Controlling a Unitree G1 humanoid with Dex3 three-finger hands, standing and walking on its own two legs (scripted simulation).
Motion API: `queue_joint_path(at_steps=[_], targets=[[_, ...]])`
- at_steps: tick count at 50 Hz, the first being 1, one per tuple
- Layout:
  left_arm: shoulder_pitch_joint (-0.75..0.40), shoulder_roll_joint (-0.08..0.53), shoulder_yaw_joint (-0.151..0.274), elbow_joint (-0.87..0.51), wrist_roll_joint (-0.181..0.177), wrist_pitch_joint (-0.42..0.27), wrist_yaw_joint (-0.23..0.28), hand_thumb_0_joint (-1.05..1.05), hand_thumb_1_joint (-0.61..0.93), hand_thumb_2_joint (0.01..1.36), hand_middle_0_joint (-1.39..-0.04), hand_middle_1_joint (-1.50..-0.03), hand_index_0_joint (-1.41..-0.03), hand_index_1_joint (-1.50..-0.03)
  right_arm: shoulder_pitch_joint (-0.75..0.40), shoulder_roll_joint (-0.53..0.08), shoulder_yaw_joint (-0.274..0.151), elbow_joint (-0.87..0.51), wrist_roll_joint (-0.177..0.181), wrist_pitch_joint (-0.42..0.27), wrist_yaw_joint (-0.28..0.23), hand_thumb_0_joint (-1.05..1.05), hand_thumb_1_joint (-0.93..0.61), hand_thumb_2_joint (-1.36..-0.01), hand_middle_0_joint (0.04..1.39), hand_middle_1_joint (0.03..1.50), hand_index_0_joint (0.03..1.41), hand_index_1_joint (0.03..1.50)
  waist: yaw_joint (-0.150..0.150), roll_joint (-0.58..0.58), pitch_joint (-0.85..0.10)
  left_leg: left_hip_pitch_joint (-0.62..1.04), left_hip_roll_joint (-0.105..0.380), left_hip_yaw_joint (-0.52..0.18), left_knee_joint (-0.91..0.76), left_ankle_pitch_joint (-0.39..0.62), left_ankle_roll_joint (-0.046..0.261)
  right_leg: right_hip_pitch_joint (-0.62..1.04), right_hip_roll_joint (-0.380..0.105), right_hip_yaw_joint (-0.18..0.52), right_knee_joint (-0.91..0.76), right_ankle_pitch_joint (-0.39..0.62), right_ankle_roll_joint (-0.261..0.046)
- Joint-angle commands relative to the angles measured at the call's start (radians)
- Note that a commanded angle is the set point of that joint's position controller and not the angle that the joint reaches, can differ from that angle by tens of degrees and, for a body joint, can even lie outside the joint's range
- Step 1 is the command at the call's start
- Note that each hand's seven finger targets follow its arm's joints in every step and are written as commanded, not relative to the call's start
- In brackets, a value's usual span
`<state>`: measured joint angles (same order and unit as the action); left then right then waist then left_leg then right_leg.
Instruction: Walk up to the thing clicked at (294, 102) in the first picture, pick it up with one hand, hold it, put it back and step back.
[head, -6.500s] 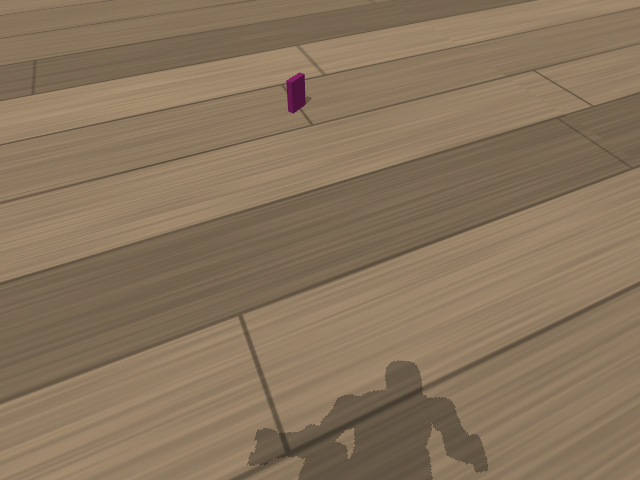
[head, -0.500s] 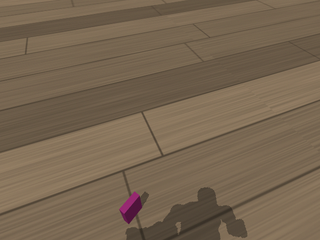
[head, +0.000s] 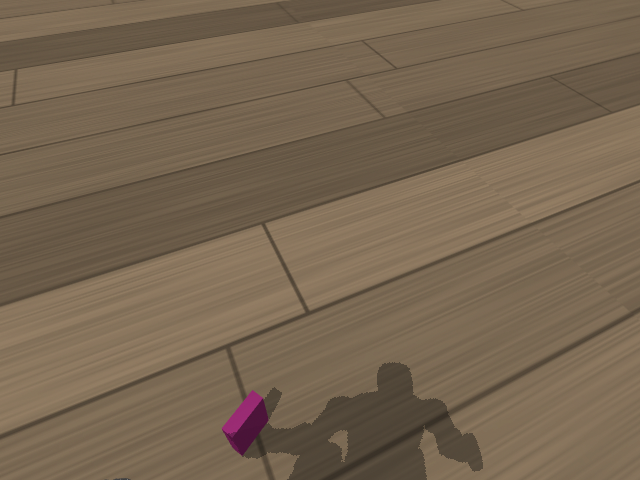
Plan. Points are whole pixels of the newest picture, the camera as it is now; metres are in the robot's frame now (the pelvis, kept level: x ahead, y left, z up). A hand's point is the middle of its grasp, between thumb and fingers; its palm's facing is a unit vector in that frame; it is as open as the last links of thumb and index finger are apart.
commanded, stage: walk up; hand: left
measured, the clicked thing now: (247, 423) +0.39 +0.21 -0.69
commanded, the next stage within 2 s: none
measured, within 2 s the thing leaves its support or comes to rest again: neither
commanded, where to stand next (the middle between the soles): +0.09 +0.01 m, yaw +0 degrees
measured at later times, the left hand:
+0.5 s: hand out of the picture +0.07 +0.25 -0.16, palm faces -0.01 -0.94 -0.33, open 7.4 cm
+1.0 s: hand out of the picture +0.08 +0.29 -0.17, palm faces +0.00 -0.94 -0.35, open 7.4 cm
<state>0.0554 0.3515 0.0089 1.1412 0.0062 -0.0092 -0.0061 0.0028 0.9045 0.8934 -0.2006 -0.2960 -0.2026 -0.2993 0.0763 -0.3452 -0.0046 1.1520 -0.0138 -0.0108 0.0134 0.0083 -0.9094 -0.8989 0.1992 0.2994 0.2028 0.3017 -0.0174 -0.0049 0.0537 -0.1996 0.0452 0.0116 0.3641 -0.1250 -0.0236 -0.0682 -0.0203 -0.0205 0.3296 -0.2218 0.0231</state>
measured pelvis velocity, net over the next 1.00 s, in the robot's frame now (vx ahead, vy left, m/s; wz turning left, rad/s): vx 0.05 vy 0.02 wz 0.00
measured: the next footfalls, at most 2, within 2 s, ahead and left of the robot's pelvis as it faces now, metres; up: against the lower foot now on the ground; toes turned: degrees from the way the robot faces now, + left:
right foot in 1.32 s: +0.24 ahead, -0.10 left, +0.00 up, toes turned -1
left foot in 1.70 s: +0.04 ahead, +0.13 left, +0.00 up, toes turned +4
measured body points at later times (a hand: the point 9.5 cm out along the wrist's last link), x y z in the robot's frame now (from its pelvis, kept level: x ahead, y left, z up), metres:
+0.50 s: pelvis +0.00 +0.00 +0.00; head +0.01 +0.01 +0.45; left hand +0.07 +0.30 -0.14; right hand +0.09 -0.30 -0.13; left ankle +0.05 +0.13 -0.75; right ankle -0.03 -0.13 -0.75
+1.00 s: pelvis +0.05 +0.02 -0.01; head +0.06 +0.04 +0.44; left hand +0.08 +0.34 -0.15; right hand +0.11 -0.30 -0.13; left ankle +0.06 +0.13 -0.75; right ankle -0.03 -0.13 -0.74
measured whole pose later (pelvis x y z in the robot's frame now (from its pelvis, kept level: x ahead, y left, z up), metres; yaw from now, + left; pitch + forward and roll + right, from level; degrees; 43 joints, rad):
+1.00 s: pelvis +0.05 +0.02 -0.01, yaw +0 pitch -3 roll +0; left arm 0.26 0.39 0.06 1.05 0.03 0.00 -0.03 0.00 0.90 0.89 -0.20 -0.30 -0.20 -0.30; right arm 0.20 -0.38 -0.06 1.07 -0.04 -0.02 0.04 0.01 -0.91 -0.90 0.20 0.30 0.20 0.30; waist 0.02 -0.04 0.06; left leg -0.20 0.00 0.05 0.53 -0.27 0.02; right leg -0.06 -0.07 0.00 0.52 -0.38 0.02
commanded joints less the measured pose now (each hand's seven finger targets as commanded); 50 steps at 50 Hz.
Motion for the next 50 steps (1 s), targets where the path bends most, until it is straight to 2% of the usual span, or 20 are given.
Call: queue_joint_path(at_steps=[1, 9, 16, 21, 30, 36, 37, 38, 39, 40, 41, 42, 43, 44, 45, 46, 47, 48, 49, 50], targets=[[-0.027, 0.21, 0.038, -0.049, -0.002, -0.018, 0.012, 0.0, 0.9, 0.9, -0.2, -0.3, -0.2, -0.3, -0.061, -0.21, -0.041, -0.059, 0.006, -0.019, -0.015, 0.0, -0.9, -0.9, 0.2, 0.3, 0.2, 0.3, 0.009, 0.023, -0.099, 0.086, 0.085, -0.084, -0.045, 0.138, 0.033, -0.042, -0.102, 0.068, -0.064, 0.124, -0.034], [-0.023, 0.208, 0.041, -0.049, 0.001, -0.018, 0.012, 0.0, 0.9, 0.9, -0.2, -0.3, -0.2, -0.3, -0.062, -0.209, -0.04, -0.062, 0.005, -0.017, -0.015, 0.0, -0.9, -0.9, 0.2, 0.3, 0.2, 0.3, 0.009, 0.01, -0.112, 0.106, 0.086, -0.078, -0.043, 0.142, 0.035, -0.035, -0.103, 0.065, -0.072, 0.133, -0.031], [-0.013, 0.21, 0.041, -0.046, 0.003, -0.014, 0.011, 0.0, 0.9, 0.9, -0.2, -0.3, -0.2, -0.3, -0.072, -0.21, -0.041, -0.062, 0.005, -0.015, -0.015, 0.0, -0.9, -0.9, 0.2, 0.3, 0.2, 0.3, 0.008, 0.018, -0.074, 0.092, 0.078, -0.084, -0.068, 0.06, 0.032, -0.063, -0.097, 0.066, -0.079, 0.081, -0.031], [-0.003, 0.207, 0.043, -0.047, 0.005, -0.017, 0.012, 0.0, 0.9, 0.9, -0.2, -0.3, -0.2, -0.3, -0.064, -0.204, -0.041, -0.061, 0.007, -0.014, -0.014, 0.0, -0.9, -0.9, 0.2, 0.3, 0.2, 0.3, 0.009, 0.009, -0.094, 0.111, 0.077, -0.08, -0.053, 0.099, 0.033, -0.05, -0.099, 0.064, -0.085, 0.094, -0.034], [0.002, 0.207, 0.046, -0.052, 0.005, -0.016, 0.013, 0.0, 0.9, 0.9, -0.2, -0.3, -0.2, -0.3, -0.059, -0.206, -0.042, -0.06, 0.004, -0.012, -0.014, 0.0, -0.9, -0.9, 0.2, 0.3, 0.2, 0.3, 0.006, 0.024, -0.073, 0.081, 0.075, -0.091, -0.07, 0.057, 0.033, -0.039, -0.095, 0.058, -0.091, 0.068, -0.033], [0.011, 0.209, 0.049, -0.053, 0.004, -0.015, 0.013, 0.0, 0.9, 0.9, -0.2, -0.3, -0.2, -0.3, -0.058, -0.203, -0.042, -0.062, 0.005, -0.014, -0.016, 0.0, -0.9, -0.9, 0.2, 0.3, 0.2, 0.3, 0.008, 0.017, -0.086, 0.106, 0.072, -0.081, -0.052, 0.126, 0.033, -0.04, -0.097, 0.056, -0.081, 0.116, -0.032], [0.083, 0.249, 0.068, -0.089, 0.015, -0.022, 0.001, 0.0, 0.9, 0.9, -0.2, -0.3, -0.2, -0.3, 0.013, -0.257, -0.073, -0.093, -0.005, -0.015, -0.002, 0.0, -0.9, -0.9, 0.2, 0.3, 0.2, 0.3, 0.015, 0.017, -0.148, 0.117, 0.022, -0.048, 0.003, -0.272, 0.079, -0.01, -0.059, 0.047, -0.047, -0.237, -0.07], [0.085, 0.256, 0.073, -0.09, 0.026, -0.022, -0.004, 0.0, 0.9, 0.9, -0.2, -0.3, -0.2, -0.3, 0.025, -0.26, -0.081, -0.094, -0.014, -0.012, 0.004, 0.0, -0.9, -0.9, 0.2, 0.3, 0.2, 0.3, 0.013, 0.009, -0.083, 0.021, 0.019, -0.063, 0.009, -0.46, 0.083, -0.047, -0.079, 0.093, -0.042, -0.4, -0.097], [0.099, 0.265, 0.081, -0.093, 0.03, -0.021, -0.007, 0.0, 0.9, 0.9, -0.2, -0.3, -0.2, -0.3, 0.008, -0.265, -0.086, -0.102, -0.02, -0.007, 0.007, 0.0, -0.9, -0.9, 0.2, 0.3, 0.2, 0.3, 0.025, 0.014, -0.019, -0.06, 0.015, -0.071, 0.012, -0.529, 0.078, -0.078, -0.095, 0.13, -0.056, -0.489, -0.111], [0.097, 0.268, 0.085, -0.108, 0.033, -0.018, -0.01, 0.0, 0.9, 0.9, -0.2, -0.3, -0.2, -0.3, -0.008, -0.252, -0.083, -0.118, -0.021, -0.005, 0.012, 0.0, -0.9, -0.9, 0.2, 0.3, 0.2, 0.3, 0.032, -0.006, 0.056, -0.143, -0.004, -0.054, 0.03, -0.526, 0.067, -0.104, -0.113, 0.154, -0.074, -0.536, -0.121], [0.131, 0.277, 0.092, -0.113, 0.03, -0.02, -0.009, 0.0, 0.9, 0.9, -0.2, -0.3, -0.2, -0.3, -0.034, -0.239, -0.085, -0.142, -0.024, -0.006, 0.018, 0.0, -0.9, -0.9, 0.2, 0.3, 0.2, 0.3, 0.048, -0.04, 0.104, -0.192, -0.01, -0.033, 0.079, -0.441, 0.062, -0.103, -0.147, 0.198, -0.116, -0.545, -0.139], [0.136, 0.294, 0.099, -0.118, 0.032, -0.023, -0.006, 0.0, 0.9, 0.9, -0.2, -0.3, -0.2, -0.3, -0.039, -0.214, -0.085, -0.154, -0.025, -0.009, 0.021, 0.0, -0.9, -0.9, 0.2, 0.3, 0.2, 0.3, 0.055, -0.116, 0.139, -0.242, -0.032, 0.015, 0.189, -0.3, 0.047, -0.075, -0.205, 0.261, -0.172, -0.521, -0.168], [0.135, 0.302, 0.105, -0.139, 0.035, -0.03, -0.005, 0.0, 0.9, 0.9, -0.2, -0.3, -0.2, -0.3, -0.035, -0.204, -0.085, -0.169, -0.026, -0.015, 0.023, 0.0, -0.9, -0.9, 0.2, 0.3, 0.2, 0.3, 0.063, -0.138, 0.148, -0.283, -0.012, 0.012, 0.26, -0.229, 0.037, -0.025, -0.256, 0.297, -0.189, -0.37, -0.2], [0.142, 0.304, 0.109, -0.148, 0.036, -0.035, -0.004, 0.0, 0.9, 0.9, -0.2, -0.3, -0.2, -0.3, -0.032, -0.197, -0.085, -0.18, -0.026, -0.023, 0.023, 0.0, -0.9, -0.9, 0.2, 0.3, 0.2, 0.3, 0.065, -0.142, 0.135, -0.312, 0.004, -0.004, 0.258, -0.254, 0.038, 0.049, -0.268, 0.289, -0.151, -0.142, -0.221], [0.159, 0.3, 0.109, -0.158, 0.035, -0.035, -0.004, 0.0, 0.9, 0.9, -0.2, -0.3, -0.2, -0.3, -0.023, -0.195, -0.084, -0.192, -0.023, -0.03, 0.023, 0.0, -0.9, -0.9, 0.2, 0.3, 0.2, 0.3, 0.061, -0.134, 0.097, -0.289, 0.002, -0.01, 0.218, -0.253, 0.048, 0.093, -0.261, 0.257, -0.095, 0.058, -0.219], [0.141, 0.289, 0.105, -0.173, 0.031, -0.034, -0.006, 0.0, 0.9, 0.9, -0.2, -0.3, -0.2, -0.3, 0.018, -0.185, -0.081, -0.192, -0.018, -0.037, 0.023, 0.0, -0.9, -0.9, 0.2, 0.3, 0.2, 0.3, 0.039, -0.138, 0.033, -0.195, -0.004, 0.0, 0.153, -0.231, 0.053, 0.083, -0.239, 0.203, -0.048, 0.13, -0.2], [0.081, 0.296, 0.101, -0.199, 0.028, -0.026, -0.011, 0.0, 0.9, 0.9, -0.2, -0.3, -0.2, -0.3, 0.082, -0.188, -0.089, -0.182, -0.017, -0.04, 0.022, 0.0, -0.9, -0.9, 0.2, 0.3, 0.2, 0.3, -0.009, -0.145, 0.004, -0.034, -0.013, 0.014, 0.05, -0.195, 0.059, -0.031, -0.212, 0.142, 0.012, 0.077, -0.173], [0.04, 0.253, 0.087, -0.224, 0.024, -0.02, -0.015, 0.0, 0.9, 0.9, -0.2, -0.3, -0.2, -0.3, 0.181, -0.215, -0.106, -0.146, -0.018, -0.045, 0.014, 0.0, -0.9, -0.9, 0.2, 0.3, 0.2, 0.3, -0.063, -0.091, -0.03, 0.177, -0.027, -0.009, -0.032, -0.153, 0.066, -0.161, -0.138, 0.057, 0.172, 0.091, -0.121], [0.05, 0.169, 0.064, -0.242, 0.013, -0.019, -0.014, 0.0, 0.9, 0.9, -0.2, -0.3, -0.2, -0.3, 0.278, -0.301, -0.134, -0.126, -0.028, -0.052, 0.002, 0.0, -0.9, -0.9, 0.2, 0.3, 0.2, 0.3, -0.096, 0.169, -0.073, 0.319, 0.147, -0.279, -0.15, -0.126, 0.105, -0.321, -0.003, -0.055, 0.494, -0.048, -0.054], [0.076, 0.17, 0.067, -0.24, 0.013, -0.011, -0.003, 0.0, 0.9, 0.9, -0.2, -0.3, -0.2, -0.3, 0.295, -0.389, -0.153, -0.138, -0.029, -0.056, -0.004, 0.0, -0.9, -0.9, 0.2, 0.3, 0.2, 0.3, -0.086, 0.229, -0.036, 0.359, 0.299, -0.534, -0.159, -0.033, 0.177, -0.501, 0.097, 0.013, 0.586, -0.36, -0.039]])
